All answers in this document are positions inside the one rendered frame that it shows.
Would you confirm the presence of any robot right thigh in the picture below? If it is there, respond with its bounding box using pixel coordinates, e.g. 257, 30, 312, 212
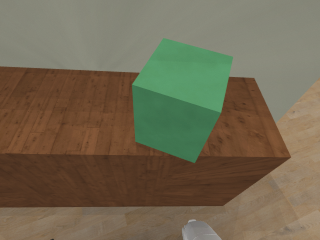
182, 220, 222, 240

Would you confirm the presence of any carton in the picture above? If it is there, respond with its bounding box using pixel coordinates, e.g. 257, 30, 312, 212
132, 38, 233, 163

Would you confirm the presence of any pedestal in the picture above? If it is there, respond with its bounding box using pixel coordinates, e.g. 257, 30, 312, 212
0, 66, 291, 208

